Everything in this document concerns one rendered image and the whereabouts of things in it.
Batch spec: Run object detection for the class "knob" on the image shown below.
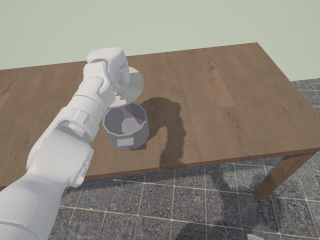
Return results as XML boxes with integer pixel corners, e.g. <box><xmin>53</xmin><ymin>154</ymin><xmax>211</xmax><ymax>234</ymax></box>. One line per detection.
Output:
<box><xmin>115</xmin><ymin>70</ymin><xmax>123</xmax><ymax>86</ymax></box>

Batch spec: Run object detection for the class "table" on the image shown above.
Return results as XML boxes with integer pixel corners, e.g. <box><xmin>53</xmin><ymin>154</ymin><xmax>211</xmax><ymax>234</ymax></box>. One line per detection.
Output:
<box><xmin>0</xmin><ymin>42</ymin><xmax>320</xmax><ymax>202</ymax></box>

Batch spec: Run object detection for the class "robot left forearm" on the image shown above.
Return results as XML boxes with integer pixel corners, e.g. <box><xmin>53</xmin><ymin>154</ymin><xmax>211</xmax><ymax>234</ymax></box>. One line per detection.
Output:
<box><xmin>26</xmin><ymin>56</ymin><xmax>117</xmax><ymax>171</ymax></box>

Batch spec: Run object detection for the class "pot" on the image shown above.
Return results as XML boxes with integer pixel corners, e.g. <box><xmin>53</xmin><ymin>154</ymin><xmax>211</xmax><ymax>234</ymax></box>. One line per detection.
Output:
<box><xmin>102</xmin><ymin>102</ymin><xmax>150</xmax><ymax>151</ymax></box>

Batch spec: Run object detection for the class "left robot upper arm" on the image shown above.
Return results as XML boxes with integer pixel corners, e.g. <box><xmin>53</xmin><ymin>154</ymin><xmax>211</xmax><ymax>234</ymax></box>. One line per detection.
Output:
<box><xmin>0</xmin><ymin>129</ymin><xmax>94</xmax><ymax>240</ymax></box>

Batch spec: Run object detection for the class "lid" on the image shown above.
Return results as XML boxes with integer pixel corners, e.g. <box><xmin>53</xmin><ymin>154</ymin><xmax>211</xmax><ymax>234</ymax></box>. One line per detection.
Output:
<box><xmin>108</xmin><ymin>66</ymin><xmax>144</xmax><ymax>109</ymax></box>

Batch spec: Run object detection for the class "robot left hand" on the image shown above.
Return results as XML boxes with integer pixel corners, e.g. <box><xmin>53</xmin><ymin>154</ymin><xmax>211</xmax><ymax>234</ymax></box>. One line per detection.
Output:
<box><xmin>86</xmin><ymin>47</ymin><xmax>130</xmax><ymax>92</ymax></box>

